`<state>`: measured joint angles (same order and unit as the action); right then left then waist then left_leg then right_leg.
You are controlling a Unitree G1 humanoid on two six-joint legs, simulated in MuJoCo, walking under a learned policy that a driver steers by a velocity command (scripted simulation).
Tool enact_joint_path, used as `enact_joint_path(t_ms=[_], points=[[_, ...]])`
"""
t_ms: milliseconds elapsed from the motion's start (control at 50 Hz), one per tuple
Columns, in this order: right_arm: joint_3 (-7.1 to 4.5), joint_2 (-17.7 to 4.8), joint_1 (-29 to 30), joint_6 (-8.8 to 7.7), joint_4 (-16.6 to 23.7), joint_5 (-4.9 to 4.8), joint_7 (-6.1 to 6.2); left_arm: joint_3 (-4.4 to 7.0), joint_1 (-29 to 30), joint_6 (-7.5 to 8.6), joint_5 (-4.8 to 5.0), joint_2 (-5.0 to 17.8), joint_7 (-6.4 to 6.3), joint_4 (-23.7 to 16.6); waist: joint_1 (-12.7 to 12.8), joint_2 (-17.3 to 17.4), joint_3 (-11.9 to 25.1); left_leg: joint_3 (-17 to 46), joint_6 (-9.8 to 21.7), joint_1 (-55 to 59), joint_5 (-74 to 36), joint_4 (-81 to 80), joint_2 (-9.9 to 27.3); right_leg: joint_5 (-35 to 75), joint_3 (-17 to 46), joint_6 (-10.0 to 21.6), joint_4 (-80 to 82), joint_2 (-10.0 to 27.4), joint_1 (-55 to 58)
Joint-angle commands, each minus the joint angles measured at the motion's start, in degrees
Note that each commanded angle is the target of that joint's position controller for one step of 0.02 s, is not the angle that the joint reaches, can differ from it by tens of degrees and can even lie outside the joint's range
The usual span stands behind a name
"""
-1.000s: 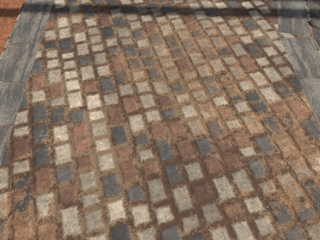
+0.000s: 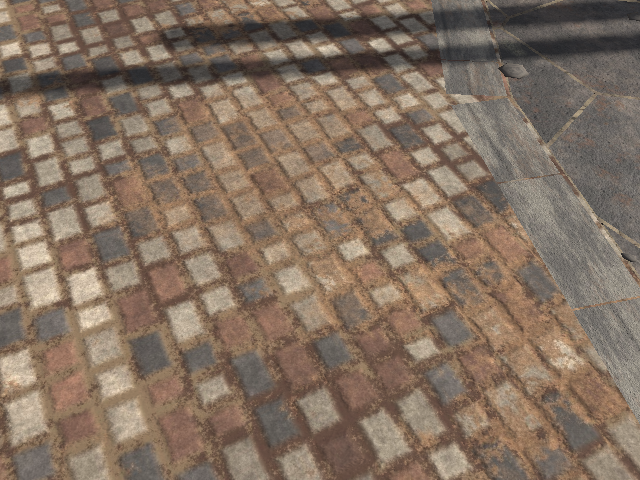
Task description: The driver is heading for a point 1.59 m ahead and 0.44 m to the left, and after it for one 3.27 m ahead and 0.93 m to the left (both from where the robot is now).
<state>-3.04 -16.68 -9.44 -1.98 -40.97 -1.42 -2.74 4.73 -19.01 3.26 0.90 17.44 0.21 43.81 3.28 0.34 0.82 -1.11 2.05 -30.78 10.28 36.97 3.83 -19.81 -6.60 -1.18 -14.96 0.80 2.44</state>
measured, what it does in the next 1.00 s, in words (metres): walks ahead, turning left: left foot, then right foot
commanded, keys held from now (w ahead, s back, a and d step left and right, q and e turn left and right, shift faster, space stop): w+q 0.66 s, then w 0.34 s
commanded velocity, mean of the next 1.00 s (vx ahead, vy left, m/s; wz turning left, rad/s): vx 0.48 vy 0.00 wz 0.46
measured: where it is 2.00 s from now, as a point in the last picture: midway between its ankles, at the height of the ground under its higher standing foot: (194, 242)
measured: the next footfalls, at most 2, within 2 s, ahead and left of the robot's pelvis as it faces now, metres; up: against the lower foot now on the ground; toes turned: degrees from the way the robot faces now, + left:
left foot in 0.04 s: +0.15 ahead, +0.13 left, +0.00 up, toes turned +5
right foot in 0.54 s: +0.51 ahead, +0.01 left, +0.00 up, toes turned +23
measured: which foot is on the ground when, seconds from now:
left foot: up 0.00-0.02, down 0.04-0.54, up 0.56-1.00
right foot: down 0.00-0.04, up 0.06-0.52, down 0.54-1.00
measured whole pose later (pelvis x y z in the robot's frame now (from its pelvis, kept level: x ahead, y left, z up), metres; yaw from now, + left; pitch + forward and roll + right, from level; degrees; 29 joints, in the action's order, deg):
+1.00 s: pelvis +0.53 +0.17 +0.00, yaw +29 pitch +2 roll -3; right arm -1.3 -15.2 -2.9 -2.9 -35.0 -1.0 -2.2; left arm 3.7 -21.8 4.2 1.8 17.3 1.0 49.8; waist 6.2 2.0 -2.3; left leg 0.9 2.0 -32.7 4.4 33.1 3.8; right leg -19.0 -6.3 -1.1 -14.0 -0.2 3.3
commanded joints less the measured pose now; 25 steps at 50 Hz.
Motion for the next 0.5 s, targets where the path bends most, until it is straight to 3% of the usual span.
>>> enact_joint_path(t_ms=[20,40,60,80,100,120,140,160,200,240,300,360,440,500], points=[[-1.98,-6.2,-0.9,-1.04,4.5,0.04,-0.19,2.67,3.7,0.04,0.48,10.3,-0.46,-3.2,-4.5,-4.1,-1.4,-5.0,3.3,9.0,0.6,-3.4,-4.0,28.9,2.5,8.1,-6.9,13.9,-6.0],[-3.90,-9.5,-9.6,-0.92,2.1,-0.26,0.31,1.91,2.5,-0.02,-0.10,8.3,-0.73,-3.2,-8.0,-1.5,4.2,-5.0,5.0,22.2,0.4,-4.2,-6.7,36.8,-1.7,5.7,-20.4,10.5,-10.5],[-5.85,-15.8,-18.9,-0.58,1.1,-0.39,1.39,0.55,2.5,0.40,-1.48,5.1,-1.05,-5.6,-11.2,8.3,9.9,15.0,10.8,38.3,5.9,-8.2,4.5,23.5,-4.4,1.1,-42.5,5.6,-26.6],[-5.48,-19.2,-19.0,-1.31,2.2,-0.15,1.06,-1.14,0.5,2.14,-2.25,0.5,-0.70,-7.8,-7.6,18.3,15.5,46.0,19.0,48.9,17.4,-19.2,14.7,-13.9,6.0,-1.3,-57.3,-4.5,-44.2],[-4.05,-13.7,-17.7,-1.88,2.9,-0.05,0.91,-0.03,5.2,3.58,0.15,6.2,0.10,-7.5,-10.4,10.7,13.1,44.7,17.4,48.2,20.4,-22.8,15.2,-10.8,12.6,-0.1,-61.8,-1.0,-50.5],[-3.36,-11.6,-15.1,-2.17,3.3,0.34,0.93,0.25,7.9,4.47,1.26,7.8,0.57,-8.4,-9.5,8.0,7.2,37.6,15.8,42.8,16.6,-22.2,13.9,-5.6,11.6,1.7,-60.4,1.5,-52.7],[-2.99,-10.6,-11.9,-2.09,4.1,0.46,1.02,0.07,8.5,4.85,0.15,7.3,0.23,-8.1,-7.6,2.3,4.5,32.0,14.3,36.3,11.0,-21.6,11.7,-1.0,11.2,2.2,-56.4,3.9,-50.1],[-2.43,-9.1,-8.9,-1.91,5.0,0.81,1.18,0.29,8.5,4.76,-1.19,7.1,-0.06,-7.9,-5.7,1.5,2.1,27.5,13.4,30.3,5.2,-22.4,9.6,2.5,11.2,1.9,-51.7,5.3,-46.8],[-2.06,-8.5,-6.2,-1.97,6.2,1.52,1.69,0.42,6.9,3.72,-1.66,6.4,0.09,-7.5,-3.4,3.9,1.1,23.6,13.7,24.2,-3.0,-24.7,7.2,6.1,10.9,0.8,-48.4,5.6,-41.9],[-2.15,-9.0,-6.5,-2.26,5.7,1.10,2.31,0.22,7.1,2.72,-2.01,5.5,-0.05,-7.2,-2.7,3.1,0.1,19.3,13.8,21.4,-10.0,-25.5,5.6,9.3,9.8,-0.9,-44.2,4.7,-41.4],[-2.41,-9.6,-9.2,-2.12,3.9,0.48,3.29,-0.56,13.8,2.62,-2.09,3.6,-0.20,-8.9,-4.6,2.9,-1.9,15.4,11.8,19.9,-14.5,-25.1,2.8,19.0,9.3,-2.6,-31.3,2.7,-41.0],[-2.70,-10.0,-12.0,-1.64,2.5,0.01,3.89,-1.29,20.5,3.22,-1.35,2.2,0.59,-10.2,-7.1,4.3,-2.6,15.2,9.9,19.3,-12.0,-24.2,1.6,26.0,8.6,-2.8,-20.0,0.0,-36.9],[-2.90,-9.8,-14.9,-0.75,0.8,-0.51,4.36,-0.86,24.8,4.15,-0.74,3.8,1.71,-11.4,-8.0,4.5,-3.0,20.6,9.2,25.1,-10.7,-20.2,3.9,26.0,10.6,-1.1,-12.8,-1.3,-35.2],[-3.34,-9.9,-13.8,0.14,0.7,-0.19,4.75,0.06,21.5,4.71,-0.57,5.7,1.78,-10.7,-5.6,6.8,-2.0,23.9,7.9,28.8,-17.6,-15.1,5.5,18.6,10.7,1.2,-11.4,-1.6,-30.3]])
Velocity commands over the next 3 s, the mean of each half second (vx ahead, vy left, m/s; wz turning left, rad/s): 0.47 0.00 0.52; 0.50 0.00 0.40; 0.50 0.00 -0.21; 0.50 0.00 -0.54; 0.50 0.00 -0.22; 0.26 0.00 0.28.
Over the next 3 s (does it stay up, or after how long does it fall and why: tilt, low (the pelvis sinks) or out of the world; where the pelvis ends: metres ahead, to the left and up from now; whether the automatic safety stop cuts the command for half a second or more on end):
stays up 1.51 0.37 0.00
